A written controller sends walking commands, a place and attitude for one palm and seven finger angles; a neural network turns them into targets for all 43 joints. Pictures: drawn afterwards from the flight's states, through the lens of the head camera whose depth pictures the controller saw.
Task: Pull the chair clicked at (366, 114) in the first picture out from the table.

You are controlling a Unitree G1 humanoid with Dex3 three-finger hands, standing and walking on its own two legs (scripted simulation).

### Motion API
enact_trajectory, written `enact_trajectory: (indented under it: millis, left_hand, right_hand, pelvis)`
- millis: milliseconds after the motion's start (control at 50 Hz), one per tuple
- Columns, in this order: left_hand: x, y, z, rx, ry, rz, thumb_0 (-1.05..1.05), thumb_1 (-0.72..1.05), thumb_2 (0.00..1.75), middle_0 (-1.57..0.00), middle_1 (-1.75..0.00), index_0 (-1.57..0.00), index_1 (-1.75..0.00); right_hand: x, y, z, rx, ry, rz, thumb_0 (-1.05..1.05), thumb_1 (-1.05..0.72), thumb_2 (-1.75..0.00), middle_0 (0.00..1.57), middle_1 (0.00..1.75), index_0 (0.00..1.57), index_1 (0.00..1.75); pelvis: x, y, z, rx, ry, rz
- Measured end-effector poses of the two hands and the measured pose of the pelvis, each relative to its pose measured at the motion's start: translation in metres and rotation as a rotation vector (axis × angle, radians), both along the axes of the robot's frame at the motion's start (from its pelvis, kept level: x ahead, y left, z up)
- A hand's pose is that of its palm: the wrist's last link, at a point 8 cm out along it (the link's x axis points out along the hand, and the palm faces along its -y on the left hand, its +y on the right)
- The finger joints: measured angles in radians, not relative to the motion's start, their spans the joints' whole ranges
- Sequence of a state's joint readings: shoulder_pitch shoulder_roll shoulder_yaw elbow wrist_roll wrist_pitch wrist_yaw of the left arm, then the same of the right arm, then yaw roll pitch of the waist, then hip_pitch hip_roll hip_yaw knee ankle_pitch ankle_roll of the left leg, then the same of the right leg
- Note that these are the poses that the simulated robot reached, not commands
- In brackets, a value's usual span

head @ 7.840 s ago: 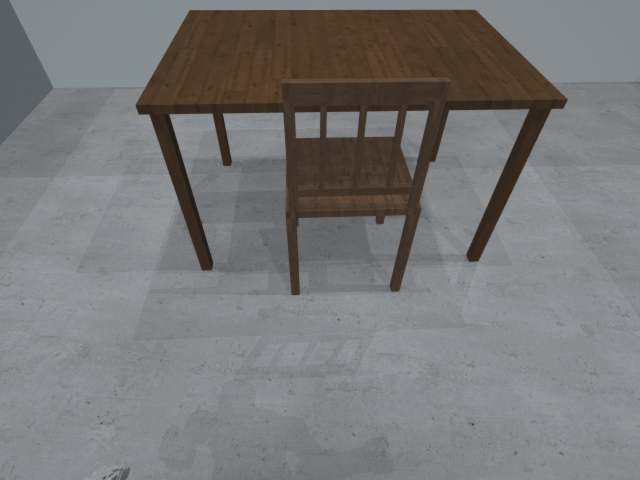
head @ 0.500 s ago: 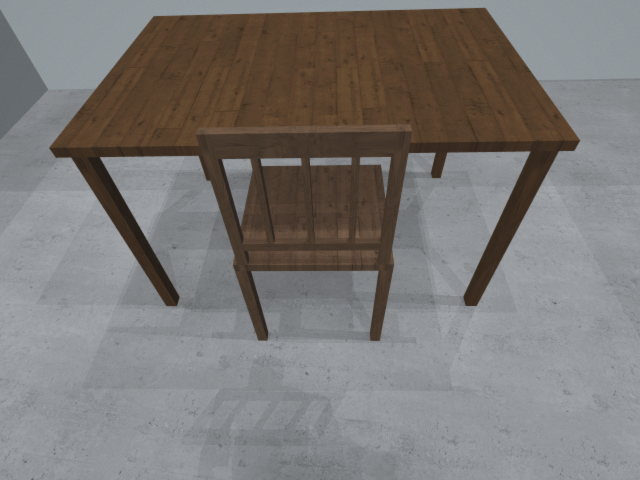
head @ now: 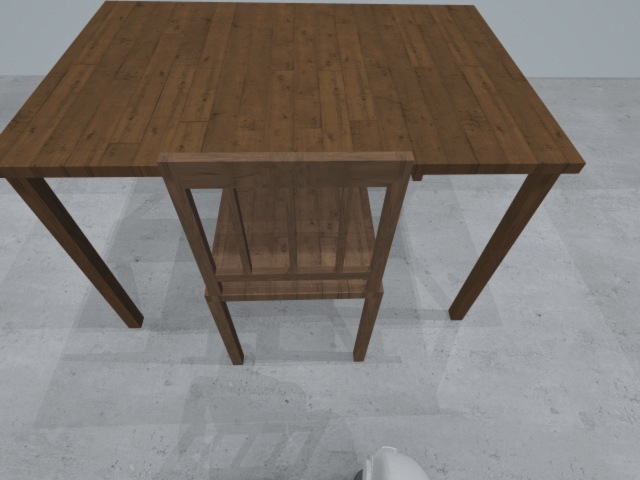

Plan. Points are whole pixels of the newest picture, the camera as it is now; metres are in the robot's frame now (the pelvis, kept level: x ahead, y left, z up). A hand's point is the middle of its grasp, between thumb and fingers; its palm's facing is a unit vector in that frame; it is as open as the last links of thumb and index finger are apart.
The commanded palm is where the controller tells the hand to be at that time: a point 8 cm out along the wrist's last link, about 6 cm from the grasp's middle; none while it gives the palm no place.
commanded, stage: take the last steps up to it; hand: left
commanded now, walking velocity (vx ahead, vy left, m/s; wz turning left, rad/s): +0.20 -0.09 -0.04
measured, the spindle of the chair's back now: (291, 232) +0.56 +0.08 -0.11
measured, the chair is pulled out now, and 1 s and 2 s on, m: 0.00 0.00 0.00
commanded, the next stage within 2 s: come to a stop and stand still in 0.12 s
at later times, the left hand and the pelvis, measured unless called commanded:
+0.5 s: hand (230, 470) +0.16 +0.13 -0.17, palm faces +0.03 -0.97 -0.22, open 7.2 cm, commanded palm none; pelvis +0.12 -0.04 +0.00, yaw -2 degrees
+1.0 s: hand out of the picture +0.12 +0.15 -0.17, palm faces -0.01 -0.97 -0.22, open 7.4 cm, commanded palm none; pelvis +0.12 -0.03 +0.01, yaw -2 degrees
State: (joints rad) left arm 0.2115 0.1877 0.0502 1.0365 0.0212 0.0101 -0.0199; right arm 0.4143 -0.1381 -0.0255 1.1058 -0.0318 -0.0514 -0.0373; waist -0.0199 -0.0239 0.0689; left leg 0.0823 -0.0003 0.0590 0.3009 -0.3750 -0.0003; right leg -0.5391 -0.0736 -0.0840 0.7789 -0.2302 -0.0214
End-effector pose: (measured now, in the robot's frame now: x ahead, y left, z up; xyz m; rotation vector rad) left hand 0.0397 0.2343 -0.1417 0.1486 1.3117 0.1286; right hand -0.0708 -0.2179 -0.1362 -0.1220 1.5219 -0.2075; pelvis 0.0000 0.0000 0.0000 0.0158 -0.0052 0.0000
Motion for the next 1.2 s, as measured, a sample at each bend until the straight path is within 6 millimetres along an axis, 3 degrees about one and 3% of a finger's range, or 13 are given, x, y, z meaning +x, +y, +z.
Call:
enact_trajectory:
  millis: [80, 140, 220, 320, 400, 500, 600, 740, 940, 1040, 1200]
  left_hand:
    - [0.069, -0.019, -0.005, 0.032, -0.100, -0.045, 0.00, 0.91, 0.90, -0.20, -0.29, -0.20, -0.30]
    - [0.095, -0.033, -0.001, 0.040, -0.141, -0.042, 0.00, 0.91, 0.90, -0.20, -0.29, -0.20, -0.30]
    - [0.107, -0.050, 0.008, 0.038, -0.116, -0.033, 0.00, 0.91, 0.90, -0.20, -0.29, -0.20, -0.30]
    - [0.116, -0.055, 0.016, 0.061, -0.084, -0.023, 0.00, 0.94, 0.90, -0.20, -0.29, -0.20, -0.30]
    - [0.118, -0.056, 0.016, 0.059, -0.056, -0.012, 0.00, 0.94, 0.90, -0.20, -0.29, -0.20, -0.30]
    - [0.114, -0.052, 0.005, 0.041, -0.014, 0.019, 0.00, 0.93, 0.90, -0.20, -0.29, -0.20, -0.30]
    - [0.107, -0.047, -0.002, 0.025, 0.023, 0.041, 0.00, 0.92, 0.90, -0.20, -0.29, -0.20, -0.30]
    - [0.086, -0.042, 0.003, 0.029, 0.069, 0.029, 0.00, 0.91, 0.90, -0.20, -0.29, -0.20, -0.30]
    - [0.069, -0.040, 0.009, 0.040, 0.106, 0.011, 0.00, 0.91, 0.90, -0.20, -0.29, -0.20, -0.30]
    - [0.079, -0.035, 0.006, 0.042, 0.056, -0.012, 0.00, 0.90, 0.90, -0.20, -0.29, -0.20, -0.30]
    - [0.122, -0.017, 0.005, 0.038, -0.033, -0.036, 0.01, 0.91, 0.90, -0.20, -0.29, -0.20, -0.30]
  right_hand:
    - [0.009, -0.013, -0.020, 0.036, 0.073, -0.045, 0.01, -0.91, -0.90, 0.20, 0.30, 0.20, 0.30]
    - [0.037, -0.026, -0.025, 0.043, 0.060, -0.059, 0.01, -0.91, -0.90, 0.20, 0.30, 0.20, 0.30]
    - [0.097, -0.041, -0.019, 0.037, -0.051, -0.040, 0.01, -0.91, -0.90, 0.20, 0.30, 0.20, 0.30]
    - [0.168, -0.049, -0.010, 0.030, -0.183, -0.010, 0.01, -0.91, -0.90, 0.20, 0.30, 0.20, 0.30]
    - [0.199, -0.054, -0.010, 0.012, -0.208, -0.001, 0.02, -0.95, -0.90, 0.20, 0.30, 0.20, 0.30]
    - [0.222, -0.050, -0.010, 0.000, -0.221, 0.009, 0.01, -0.95, -0.90, 0.20, 0.30, 0.20, 0.30]
    - [0.228, -0.043, -0.003, -0.018, -0.214, 0.038, 0.01, -0.94, -0.90, 0.20, 0.30, 0.20, 0.30]
    - [0.225, -0.039, -0.003, -0.008, -0.216, 0.048, 0.01, -0.93, -0.90, 0.20, 0.30, 0.20, 0.30]
    - [0.200, -0.036, -0.003, 0.018, -0.177, 0.026, 0.01, -0.93, -0.90, 0.20, 0.30, 0.20, 0.30]
    - [0.190, -0.031, -0.009, 0.021, -0.179, 0.013, 0.01, -0.92, -0.90, 0.20, 0.30, 0.20, 0.30]
    - [0.178, -0.001, -0.009, 0.043, -0.162, 0.000, 0.01, -0.91, -0.90, 0.20, 0.30, 0.20, 0.30]
  pelvis:
    - [0.036, -0.021, -0.017, 0.002, -0.009, -0.012]
    - [0.053, -0.032, -0.016, -0.013, -0.023, -0.015]
    - [0.074, -0.042, -0.004, -0.018, -0.018, -0.016]
    - [0.096, -0.050, 0.005, -0.017, -0.002, -0.020]
    - [0.111, -0.048, 0.006, -0.018, -0.003, -0.036]
    - [0.124, -0.042, 0.001, -0.023, -0.015, -0.035]
    - [0.126, -0.035, 0.002, -0.004, -0.027, -0.039]
    - [0.115, -0.030, 0.005, -0.004, -0.025, -0.042]
    - [0.117, -0.030, 0.009, -0.009, -0.013, -0.044]
    - [0.121, -0.022, 0.003, -0.037, -0.016, -0.032]
    - [0.130, -0.007, 0.002, -0.019, -0.010, -0.037]
